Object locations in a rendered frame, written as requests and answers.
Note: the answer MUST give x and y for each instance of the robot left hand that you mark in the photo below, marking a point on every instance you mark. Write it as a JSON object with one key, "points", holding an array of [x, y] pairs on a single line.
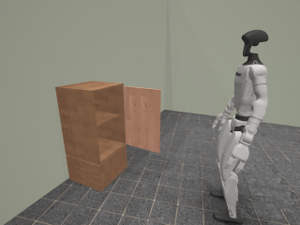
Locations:
{"points": [[240, 151]]}

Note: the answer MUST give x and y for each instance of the robot left upper arm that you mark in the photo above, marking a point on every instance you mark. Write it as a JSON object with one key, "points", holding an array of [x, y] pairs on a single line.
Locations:
{"points": [[258, 75]]}

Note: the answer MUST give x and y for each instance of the cupboard door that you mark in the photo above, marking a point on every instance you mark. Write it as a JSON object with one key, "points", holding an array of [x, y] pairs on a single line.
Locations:
{"points": [[142, 109]]}

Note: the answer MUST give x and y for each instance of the left robot shin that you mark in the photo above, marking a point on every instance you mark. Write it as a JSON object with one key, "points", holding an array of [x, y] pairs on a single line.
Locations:
{"points": [[230, 192]]}

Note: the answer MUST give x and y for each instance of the right robot foot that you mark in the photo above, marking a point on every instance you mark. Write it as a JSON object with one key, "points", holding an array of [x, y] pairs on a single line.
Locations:
{"points": [[217, 193]]}

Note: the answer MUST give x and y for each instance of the robot right hand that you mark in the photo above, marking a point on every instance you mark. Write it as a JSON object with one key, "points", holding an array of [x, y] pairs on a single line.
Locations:
{"points": [[221, 117]]}

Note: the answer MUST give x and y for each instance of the robot left forearm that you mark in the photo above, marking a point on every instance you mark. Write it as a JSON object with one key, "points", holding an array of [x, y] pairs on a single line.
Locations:
{"points": [[255, 118]]}

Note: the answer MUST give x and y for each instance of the robot right forearm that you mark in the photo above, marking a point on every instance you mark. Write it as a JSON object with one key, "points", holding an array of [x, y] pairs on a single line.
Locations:
{"points": [[230, 107]]}

